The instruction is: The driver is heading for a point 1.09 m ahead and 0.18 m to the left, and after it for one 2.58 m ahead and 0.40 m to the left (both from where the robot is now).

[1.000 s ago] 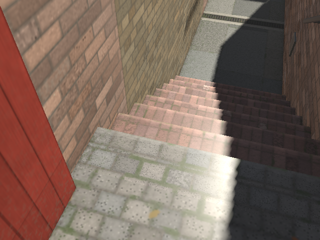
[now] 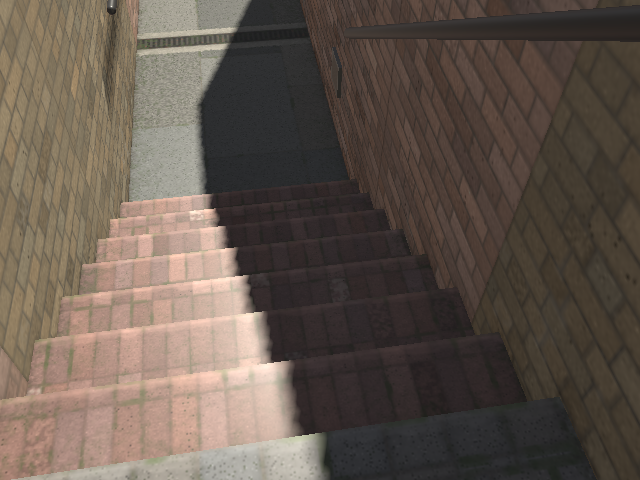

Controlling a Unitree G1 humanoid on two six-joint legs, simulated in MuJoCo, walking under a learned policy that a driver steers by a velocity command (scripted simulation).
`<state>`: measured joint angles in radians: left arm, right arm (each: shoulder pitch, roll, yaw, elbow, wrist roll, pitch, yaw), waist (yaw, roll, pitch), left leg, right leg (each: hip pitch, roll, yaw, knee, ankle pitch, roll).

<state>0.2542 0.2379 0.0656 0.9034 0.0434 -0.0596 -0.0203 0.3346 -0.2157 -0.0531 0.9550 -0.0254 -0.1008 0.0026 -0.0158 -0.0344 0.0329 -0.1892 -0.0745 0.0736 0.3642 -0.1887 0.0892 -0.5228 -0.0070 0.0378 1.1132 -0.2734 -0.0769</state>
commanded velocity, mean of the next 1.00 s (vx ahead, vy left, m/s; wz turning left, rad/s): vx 0.50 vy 0.00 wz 0.24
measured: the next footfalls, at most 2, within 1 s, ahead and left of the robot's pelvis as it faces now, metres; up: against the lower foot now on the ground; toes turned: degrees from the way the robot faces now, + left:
right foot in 0.30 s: +0.32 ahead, -0.11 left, +0.00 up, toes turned -4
left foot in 0.80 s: +0.47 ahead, +0.09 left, +0.00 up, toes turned +16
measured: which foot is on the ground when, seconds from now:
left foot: down 0.00-0.30, up 0.32-0.78, down 0.80-1.00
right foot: up 0.00-0.28, down 0.30-0.80, up 0.82-1.00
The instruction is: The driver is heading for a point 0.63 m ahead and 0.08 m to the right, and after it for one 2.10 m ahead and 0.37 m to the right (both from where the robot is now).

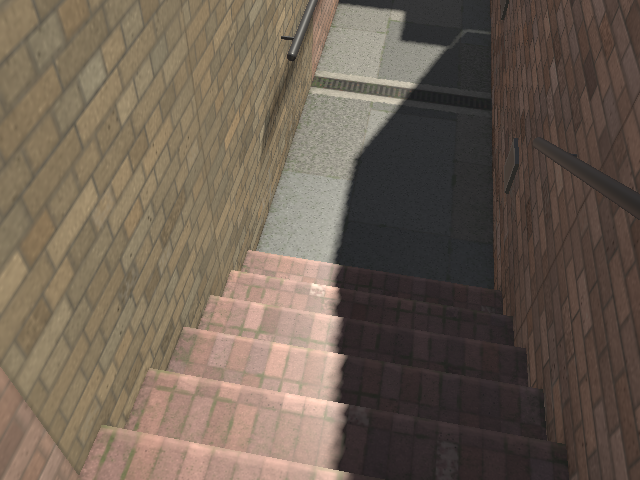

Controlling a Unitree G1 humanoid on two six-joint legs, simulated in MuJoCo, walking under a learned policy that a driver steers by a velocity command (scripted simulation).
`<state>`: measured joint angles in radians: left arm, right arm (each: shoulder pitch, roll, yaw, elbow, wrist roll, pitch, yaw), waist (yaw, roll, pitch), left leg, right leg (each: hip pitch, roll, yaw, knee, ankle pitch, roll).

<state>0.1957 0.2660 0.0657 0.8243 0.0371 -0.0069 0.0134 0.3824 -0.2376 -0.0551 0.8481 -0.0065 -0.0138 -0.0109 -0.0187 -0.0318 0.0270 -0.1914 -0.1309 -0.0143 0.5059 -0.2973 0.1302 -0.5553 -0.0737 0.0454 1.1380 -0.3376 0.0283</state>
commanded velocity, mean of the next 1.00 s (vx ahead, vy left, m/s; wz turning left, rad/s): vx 0.50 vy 0.00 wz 0.04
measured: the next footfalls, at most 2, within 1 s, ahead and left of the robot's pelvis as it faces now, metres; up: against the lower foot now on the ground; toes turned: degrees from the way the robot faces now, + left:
right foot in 0.36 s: +0.26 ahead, -0.10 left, -0.16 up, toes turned +5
left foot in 0.90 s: +0.58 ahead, +0.11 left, -0.33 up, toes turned +4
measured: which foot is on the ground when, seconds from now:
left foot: down 0.00-0.36, up 0.38-0.88, down 0.90-1.00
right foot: up 0.00-0.34, down 0.36-0.90, up 0.92-1.00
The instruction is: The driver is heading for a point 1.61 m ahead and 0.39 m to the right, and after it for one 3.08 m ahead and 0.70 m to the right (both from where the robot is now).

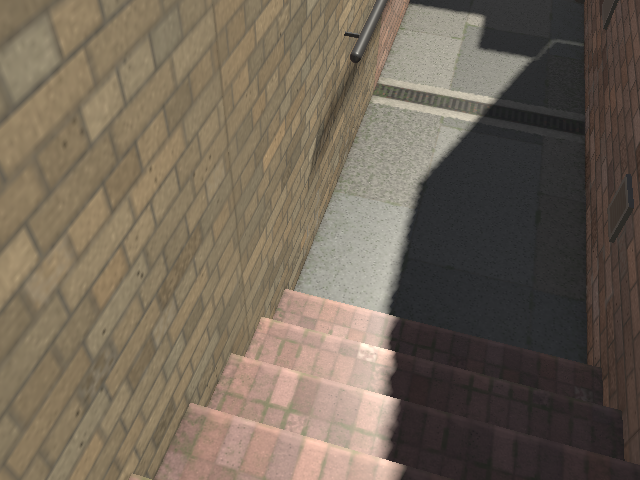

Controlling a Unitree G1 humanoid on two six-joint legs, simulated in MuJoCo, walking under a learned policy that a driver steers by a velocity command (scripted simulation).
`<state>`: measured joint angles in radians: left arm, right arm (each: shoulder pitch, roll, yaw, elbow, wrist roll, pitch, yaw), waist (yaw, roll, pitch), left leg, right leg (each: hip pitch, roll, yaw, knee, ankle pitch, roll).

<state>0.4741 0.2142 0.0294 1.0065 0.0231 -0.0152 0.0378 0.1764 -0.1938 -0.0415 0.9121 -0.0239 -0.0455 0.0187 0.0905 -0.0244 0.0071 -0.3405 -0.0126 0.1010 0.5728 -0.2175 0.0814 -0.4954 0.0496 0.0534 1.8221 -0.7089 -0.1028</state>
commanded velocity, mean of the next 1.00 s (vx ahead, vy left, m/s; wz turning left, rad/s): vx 0.50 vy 0.00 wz -0.42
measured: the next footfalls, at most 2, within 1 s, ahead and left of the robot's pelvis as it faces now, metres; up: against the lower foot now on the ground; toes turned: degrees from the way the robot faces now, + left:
right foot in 0.44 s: +0.32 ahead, -0.14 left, -0.16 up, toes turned -20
left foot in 1.00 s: +0.62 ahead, -0.06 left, -0.33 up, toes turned -26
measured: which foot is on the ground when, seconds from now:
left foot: down 0.00-0.46, up 0.48-0.98, down 1.00-1.00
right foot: up 0.00-0.42, down 0.44-1.00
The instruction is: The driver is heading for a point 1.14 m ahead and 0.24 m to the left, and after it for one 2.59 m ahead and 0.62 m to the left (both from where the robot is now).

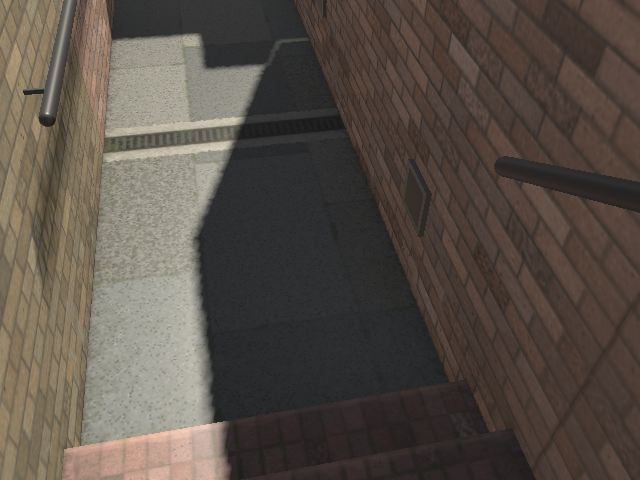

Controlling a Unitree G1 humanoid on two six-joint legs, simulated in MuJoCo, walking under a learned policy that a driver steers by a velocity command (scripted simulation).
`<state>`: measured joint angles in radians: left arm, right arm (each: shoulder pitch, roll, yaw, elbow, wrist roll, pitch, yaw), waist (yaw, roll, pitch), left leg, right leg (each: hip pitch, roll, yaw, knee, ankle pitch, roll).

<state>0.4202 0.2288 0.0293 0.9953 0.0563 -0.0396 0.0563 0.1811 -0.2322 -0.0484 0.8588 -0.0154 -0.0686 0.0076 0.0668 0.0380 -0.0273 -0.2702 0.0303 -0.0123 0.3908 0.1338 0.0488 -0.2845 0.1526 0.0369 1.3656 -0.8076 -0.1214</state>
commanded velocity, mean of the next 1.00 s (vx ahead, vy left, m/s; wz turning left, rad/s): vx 0.50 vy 0.00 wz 0.15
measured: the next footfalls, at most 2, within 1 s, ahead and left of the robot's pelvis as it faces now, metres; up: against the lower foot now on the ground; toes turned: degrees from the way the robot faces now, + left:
right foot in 0.54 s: +0.43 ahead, -0.08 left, -0.16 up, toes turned -2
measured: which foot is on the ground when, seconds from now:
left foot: down 0.00-0.54, up 0.56-1.00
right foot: down 0.00-0.00, up 0.02-0.52, down 0.54-1.00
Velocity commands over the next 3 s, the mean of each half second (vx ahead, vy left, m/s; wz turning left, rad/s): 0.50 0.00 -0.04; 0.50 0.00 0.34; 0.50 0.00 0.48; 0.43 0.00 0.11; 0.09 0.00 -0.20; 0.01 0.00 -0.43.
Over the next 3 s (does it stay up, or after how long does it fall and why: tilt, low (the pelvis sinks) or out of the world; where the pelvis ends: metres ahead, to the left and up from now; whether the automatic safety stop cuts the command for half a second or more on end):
stays up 1.22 0.25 -0.68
